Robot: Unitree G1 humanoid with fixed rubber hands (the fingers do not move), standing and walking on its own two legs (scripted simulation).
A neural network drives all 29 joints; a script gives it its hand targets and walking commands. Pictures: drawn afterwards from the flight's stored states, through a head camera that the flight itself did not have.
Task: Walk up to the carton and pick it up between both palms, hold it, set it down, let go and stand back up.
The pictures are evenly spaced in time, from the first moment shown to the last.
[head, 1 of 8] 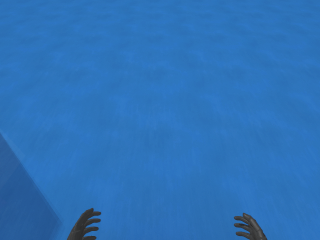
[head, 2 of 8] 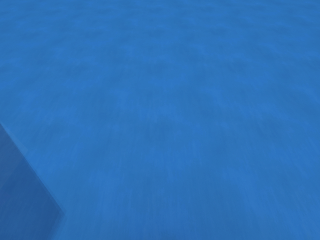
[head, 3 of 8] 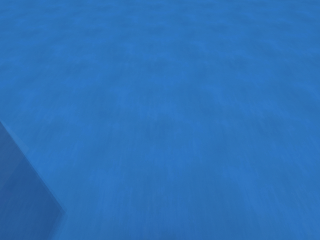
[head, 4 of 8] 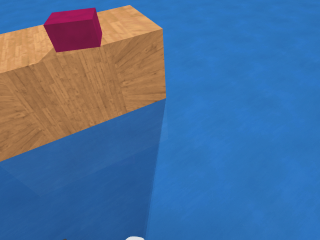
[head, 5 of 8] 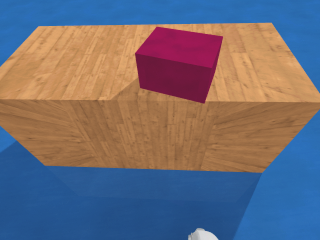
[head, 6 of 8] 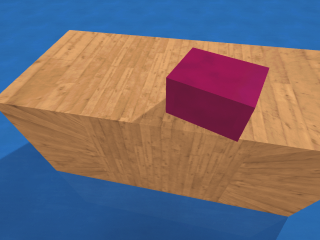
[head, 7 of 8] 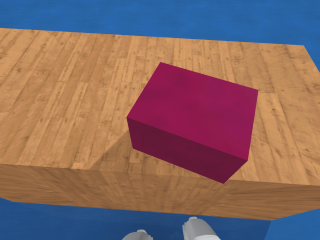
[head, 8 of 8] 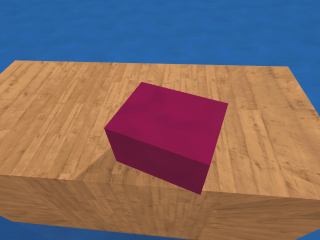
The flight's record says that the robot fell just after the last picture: no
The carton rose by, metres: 0.00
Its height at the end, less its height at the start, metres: +0.00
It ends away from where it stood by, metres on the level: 0.00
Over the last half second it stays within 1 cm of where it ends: yes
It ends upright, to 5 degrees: yes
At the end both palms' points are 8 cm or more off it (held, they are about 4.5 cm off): yes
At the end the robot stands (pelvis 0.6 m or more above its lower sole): yes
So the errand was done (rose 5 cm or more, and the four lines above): no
